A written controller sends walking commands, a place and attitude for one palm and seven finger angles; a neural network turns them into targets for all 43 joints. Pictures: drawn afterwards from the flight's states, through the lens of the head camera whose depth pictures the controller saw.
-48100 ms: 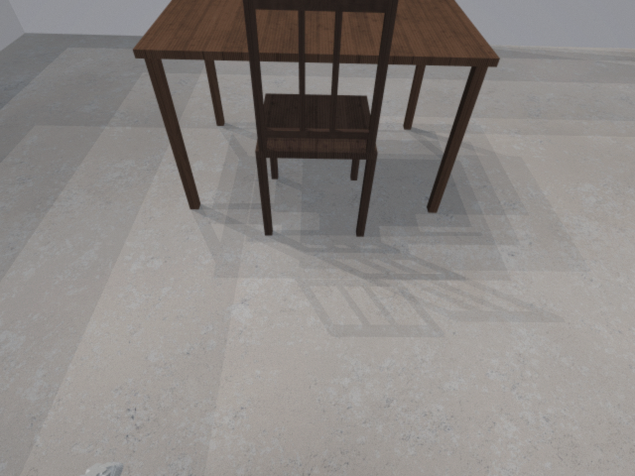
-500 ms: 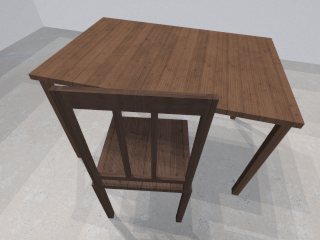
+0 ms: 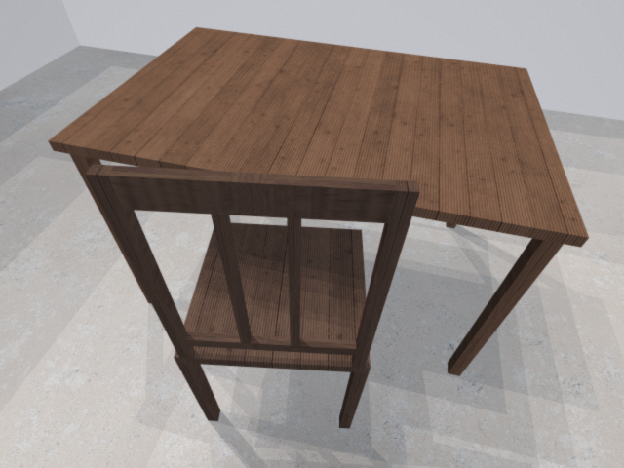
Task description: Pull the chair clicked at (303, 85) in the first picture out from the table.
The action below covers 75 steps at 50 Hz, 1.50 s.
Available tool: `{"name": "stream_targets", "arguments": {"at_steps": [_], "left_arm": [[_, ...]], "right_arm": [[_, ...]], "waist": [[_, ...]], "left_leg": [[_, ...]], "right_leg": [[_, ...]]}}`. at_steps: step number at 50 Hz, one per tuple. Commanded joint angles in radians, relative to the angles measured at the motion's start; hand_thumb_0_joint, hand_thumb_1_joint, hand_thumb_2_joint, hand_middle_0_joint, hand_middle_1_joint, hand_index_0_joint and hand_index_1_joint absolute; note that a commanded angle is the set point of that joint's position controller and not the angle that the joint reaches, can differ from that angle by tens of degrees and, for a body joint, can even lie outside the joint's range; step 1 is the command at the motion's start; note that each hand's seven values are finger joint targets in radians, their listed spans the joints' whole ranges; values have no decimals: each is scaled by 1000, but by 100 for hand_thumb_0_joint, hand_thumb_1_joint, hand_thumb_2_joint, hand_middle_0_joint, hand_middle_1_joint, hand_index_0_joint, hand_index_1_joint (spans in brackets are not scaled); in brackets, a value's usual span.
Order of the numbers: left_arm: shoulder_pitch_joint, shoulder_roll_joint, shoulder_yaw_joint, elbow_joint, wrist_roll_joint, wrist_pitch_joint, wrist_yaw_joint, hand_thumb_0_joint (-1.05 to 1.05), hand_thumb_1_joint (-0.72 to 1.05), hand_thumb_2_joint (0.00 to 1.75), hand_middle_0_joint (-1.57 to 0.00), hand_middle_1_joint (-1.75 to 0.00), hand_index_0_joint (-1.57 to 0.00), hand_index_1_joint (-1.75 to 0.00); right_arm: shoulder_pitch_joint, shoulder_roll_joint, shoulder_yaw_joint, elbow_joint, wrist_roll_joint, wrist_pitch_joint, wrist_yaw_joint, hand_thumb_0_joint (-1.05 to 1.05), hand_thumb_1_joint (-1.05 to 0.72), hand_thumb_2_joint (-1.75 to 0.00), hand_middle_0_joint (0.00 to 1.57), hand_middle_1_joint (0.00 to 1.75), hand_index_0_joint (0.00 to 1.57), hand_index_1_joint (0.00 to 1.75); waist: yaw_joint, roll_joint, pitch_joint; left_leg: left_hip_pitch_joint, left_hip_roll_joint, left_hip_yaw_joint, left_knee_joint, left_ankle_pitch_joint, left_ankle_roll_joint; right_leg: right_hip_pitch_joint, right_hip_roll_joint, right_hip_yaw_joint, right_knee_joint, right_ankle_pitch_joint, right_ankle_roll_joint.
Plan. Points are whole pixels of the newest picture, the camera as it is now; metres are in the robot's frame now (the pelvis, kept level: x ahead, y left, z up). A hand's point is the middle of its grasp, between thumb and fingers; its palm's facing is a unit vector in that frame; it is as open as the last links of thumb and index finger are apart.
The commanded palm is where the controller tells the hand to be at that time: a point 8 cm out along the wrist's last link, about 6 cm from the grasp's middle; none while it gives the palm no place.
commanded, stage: look again from close up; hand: left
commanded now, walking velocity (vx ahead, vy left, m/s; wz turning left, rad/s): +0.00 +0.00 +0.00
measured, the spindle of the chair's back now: (235, 287) +0.41 +0.16 -0.06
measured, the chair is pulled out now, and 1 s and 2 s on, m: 0.14 0.14 0.14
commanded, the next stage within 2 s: none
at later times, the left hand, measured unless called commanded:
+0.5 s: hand out of the picture -0.01 +0.14 -0.18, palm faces +0.02 -0.98 -0.17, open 7.4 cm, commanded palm none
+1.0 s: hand out of the picture -0.01 +0.13 -0.18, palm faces +0.01 -0.98 -0.17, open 7.4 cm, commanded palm none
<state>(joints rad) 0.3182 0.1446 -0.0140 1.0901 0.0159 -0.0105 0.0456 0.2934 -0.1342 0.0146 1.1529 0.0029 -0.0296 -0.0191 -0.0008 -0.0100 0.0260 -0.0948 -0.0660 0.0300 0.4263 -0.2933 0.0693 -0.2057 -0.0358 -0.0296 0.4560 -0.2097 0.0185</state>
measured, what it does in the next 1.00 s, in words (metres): stands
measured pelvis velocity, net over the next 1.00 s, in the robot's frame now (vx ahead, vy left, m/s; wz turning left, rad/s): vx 0.00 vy -0.03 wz -0.01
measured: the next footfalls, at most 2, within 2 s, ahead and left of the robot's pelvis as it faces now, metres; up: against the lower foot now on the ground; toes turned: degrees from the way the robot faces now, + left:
none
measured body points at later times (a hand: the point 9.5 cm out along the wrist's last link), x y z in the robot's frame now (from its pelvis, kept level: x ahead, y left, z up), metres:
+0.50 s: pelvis +0.00 -0.02 +0.00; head +0.00 -0.01 +0.45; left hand -0.01 +0.20 -0.16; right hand -0.02 -0.22 -0.16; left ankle -0.04 +0.07 -0.74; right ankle +0.02 -0.13 -0.74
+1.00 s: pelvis +0.00 -0.03 +0.00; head +0.00 -0.02 +0.45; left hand -0.01 +0.18 -0.16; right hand -0.03 -0.23 -0.16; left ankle -0.04 +0.07 -0.74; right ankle +0.02 -0.13 -0.74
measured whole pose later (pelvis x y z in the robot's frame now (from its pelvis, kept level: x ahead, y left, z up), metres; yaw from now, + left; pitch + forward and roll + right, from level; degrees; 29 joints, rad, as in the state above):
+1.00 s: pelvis +0.00 -0.03 +0.00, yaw -1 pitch -1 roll +0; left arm 0.34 0.13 -0.02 1.08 0.01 -0.01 0.04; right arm 0.33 -0.10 0.01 1.18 0.01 -0.03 -0.03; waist 0.00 -0.01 0.01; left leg -0.11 -0.02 0.03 0.43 -0.29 0.03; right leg -0.22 0.01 -0.03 0.45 -0.20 -0.02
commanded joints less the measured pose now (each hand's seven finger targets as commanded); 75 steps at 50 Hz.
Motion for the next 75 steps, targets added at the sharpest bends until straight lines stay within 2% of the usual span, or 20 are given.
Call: {"name": "stream_targets", "arguments": {"at_steps": [1,5,8,10,16,19,21,26,29,36,39,50,53,57,64,65,69,70,74,75], "left_arm": [[65,85,16,-38,-5,-14,4,0,90,90,-20,-30,-20,-30],[67,85,15,-36,-5,-14,3,0,90,90,-20,-30,-20,-30],[76,81,15,-37,-5,-17,4,0,90,90,-20,-30,-20,-30],[73,85,13,-38,-5,-15,3,0,90,90,-20,-30,-20,-30],[77,79,14,-39,-4,-16,2,0,90,90,-20,-30,-20,-30],[86,78,13,-36,-5,-18,3,0,90,90,-20,-30,-20,-30],[80,79,12,-37,-5,-16,2,0,90,90,-20,-30,-20,-30],[87,80,14,-41,-5,-17,2,0,90,90,-20,-30,-20,-30],[87,77,14,-37,-6,-19,2,0,90,90,-20,-30,-20,-30],[89,76,14,-38,-6,-17,2,0,90,90,-20,-30,-20,-30],[92,75,15,-38,-7,-19,2,0,90,90,-20,-30,-20,-30],[90,71,13,-39,-8,-15,2,0,90,90,-20,-30,-20,-30],[95,70,14,-39,-7,-18,2,0,90,90,-20,-30,-20,-30],[94,71,13,-39,-7,-17,3,0,90,90,-20,-30,-20,-30],[100,68,14,-40,-7,-18,3,0,90,90,-20,-30,-20,-30],[95,68,12,-41,-9,-16,3,0,90,90,-20,-30,-20,-30],[98,68,13,-41,-8,-18,3,0,90,90,-20,-30,-20,-30],[96,69,11,-43,-9,-15,3,0,90,90,-20,-30,-20,-30],[101,66,13,-41,-8,-17,3,0,90,90,-20,-30,-20,-30],[99,67,11,-41,-9,-16,3,0,90,90,-20,-30,-20,-30]], "right_arm": [[45,-102,-21,-19,-4,-16,-9,0,-90,-90,20,30,20,30],[48,-93,-21,-13,-3,-15,-9,0,-90,-90,20,30,20,30],[57,-88,-21,-10,-3,-19,-9,0,-90,-90,20,30,20,30],[56,-87,-21,-8,-2,-16,-9,0,-90,-90,20,30,20,30],[61,-82,-21,-4,-2,-16,-9,0,-90,-90,20,30,20,30],[68,-78,-19,1,-2,-18,-10,0,-90,-90,20,30,20,30],[69,-78,-18,2,-2,-16,-10,0,-90,-90,20,30,20,30],[74,-70,-20,4,-2,-14,-9,0,-90,-90,20,30,20,30],[86,-67,-18,11,-2,-17,-11,0,-90,-90,20,30,20,30],[89,-59,-18,15,-2,-15,-12,0,-90,-90,20,30,20,30],[100,-56,-18,17,-2,-16,-13,0,-90,-90,20,30,20,30],[112,-46,-18,19,-2,-16,-15,0,-90,-90,20,30,20,30],[118,-45,-17,18,-1,-18,-14,0,-90,-90,20,30,20,30],[119,-42,-17,19,-1,-16,-14,0,-90,-90,20,30,20,30],[132,-37,-17,20,-1,-18,-15,0,-90,-90,20,30,20,30],[124,-37,-17,21,-2,-16,-16,0,-90,-90,20,30,20,30],[137,-34,-17,21,-1,-16,-16,0,-90,-90,20,30,20,30],[129,-34,-17,20,-1,-14,-16,0,-90,-90,20,30,20,30],[140,-28,-16,20,-1,-17,-16,0,-90,-90,20,30,20,30],[135,-30,-16,19,-1,-15,-17,0,-90,-90,20,30,20,30]], "waist": [[5,15,65],[6,17,78],[3,19,42],[4,15,67],[3,18,74],[4,14,48],[4,15,74],[2,8,72],[0,10,48],[3,12,78],[0,13,53],[2,29,73],[1,13,56],[1,3,77],[-1,8,49],[0,29,67],[-3,-4,56],[0,29,81],[0,14,60],[0,33,68]], "left_leg": [[-113,151,-138,-108,181,-26],[-124,150,-138,-115,148,-23],[-99,151,-133,-103,184,-23],[-117,151,-133,-108,155,-23],[-122,151,-131,-109,131,-23],[-105,151,-126,-102,158,-23],[-128,151,-127,-105,129,-23],[-125,146,-121,-99,104,-23],[-105,150,-118,-94,142,-24],[-127,149,-112,-95,116,-25],[-109,149,-111,-92,130,-25],[-124,154,-112,-109,107,-23],[-116,152,-108,-96,124,-24],[-127,150,-105,-95,106,-25],[-109,151,-101,-89,127,-24],[-115,151,-104,-96,118,-24],[-114,150,-95,-86,114,-27],[-126,148,-98,-95,94,-26],[-118,150,-101,-89,118,-25],[-119,152,-100,-96,106,-25]], "right_leg": [[11,-69,78,-55,108,-55],[1,-64,80,-64,88,-55],[14,-69,85,-59,122,-57],[3,-64,87,-68,97,-59],[-12,-62,93,-72,81,-59],[3,-65,93,-69,108,-59],[-8,-63,94,-77,83,-61],[-19,-61,104,-88,61,-63],[-6,-63,103,-78,96,-66],[-18,-60,107,-88,74,-68],[-8,-61,111,-86,86,-68],[-21,-50,106,-93,60,-70],[-16,-54,111,-89,77,-69],[-29,-53,111,-98,55,-69],[-20,-52,114,-94,78,-71],[-29,-47,114,-97,66,-73],[-22,-52,116,-100,66,-72],[-35,-48,116,-108,43,-72],[-27,-49,117,-100,65,-73],[-30,-45,115,-105,53,-74]]}}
